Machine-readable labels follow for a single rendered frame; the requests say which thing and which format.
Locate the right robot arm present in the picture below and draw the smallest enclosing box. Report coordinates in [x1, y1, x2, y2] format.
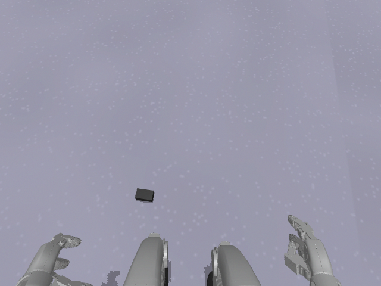
[310, 274, 341, 286]

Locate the right robot hand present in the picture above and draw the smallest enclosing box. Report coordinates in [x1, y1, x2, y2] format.
[284, 214, 333, 281]

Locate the left robot hand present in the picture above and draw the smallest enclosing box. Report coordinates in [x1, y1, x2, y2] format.
[25, 233, 93, 286]

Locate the left robot arm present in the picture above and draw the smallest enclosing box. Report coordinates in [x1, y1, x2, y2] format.
[16, 271, 53, 286]

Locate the small box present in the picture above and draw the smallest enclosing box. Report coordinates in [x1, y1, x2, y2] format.
[135, 188, 154, 202]

